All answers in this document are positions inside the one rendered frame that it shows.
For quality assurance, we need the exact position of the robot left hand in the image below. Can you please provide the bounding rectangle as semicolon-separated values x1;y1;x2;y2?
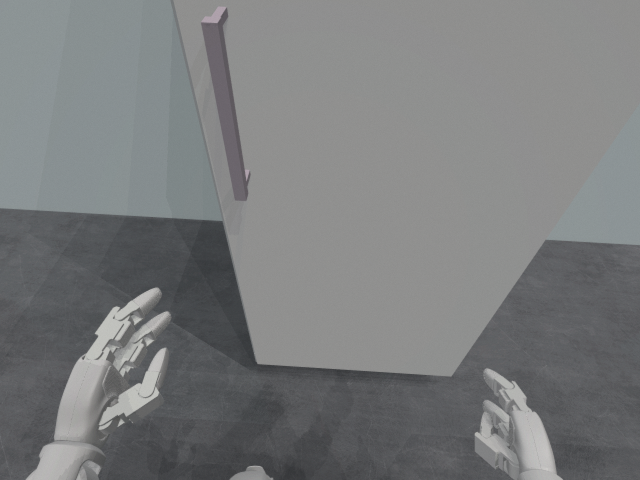
54;288;171;449

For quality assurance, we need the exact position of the left robot shin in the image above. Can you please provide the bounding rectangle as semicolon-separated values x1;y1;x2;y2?
246;466;266;474

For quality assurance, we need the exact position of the fridge door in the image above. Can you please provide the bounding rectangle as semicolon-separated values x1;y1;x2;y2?
173;0;640;377

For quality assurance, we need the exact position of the robot right hand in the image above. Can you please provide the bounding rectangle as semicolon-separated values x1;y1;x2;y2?
475;368;557;480

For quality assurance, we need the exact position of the handle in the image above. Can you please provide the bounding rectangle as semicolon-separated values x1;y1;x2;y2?
201;6;251;201

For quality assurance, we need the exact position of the left robot forearm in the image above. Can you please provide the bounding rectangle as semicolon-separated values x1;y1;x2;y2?
26;441;106;480

